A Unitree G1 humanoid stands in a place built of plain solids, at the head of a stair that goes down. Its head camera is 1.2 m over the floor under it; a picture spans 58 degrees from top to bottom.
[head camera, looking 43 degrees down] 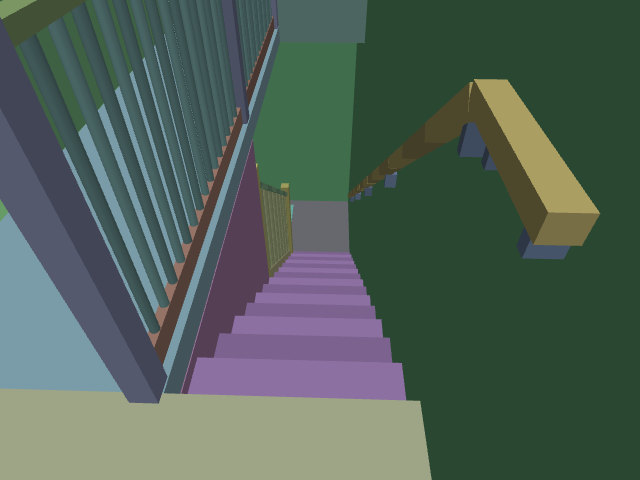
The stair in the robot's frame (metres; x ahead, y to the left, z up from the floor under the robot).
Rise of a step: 0.20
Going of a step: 0.24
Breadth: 0.75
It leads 2 degrees to the right of straight ahead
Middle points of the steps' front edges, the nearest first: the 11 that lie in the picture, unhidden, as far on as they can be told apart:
0.61 0.08 0.00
0.86 0.08 -0.20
1.10 0.07 -0.40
1.34 0.06 -0.59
1.59 0.05 -0.79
1.83 0.05 -0.99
2.08 0.04 -1.19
2.32 0.03 -1.39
2.57 0.02 -1.58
2.81 0.02 -1.78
3.06 0.01 -1.98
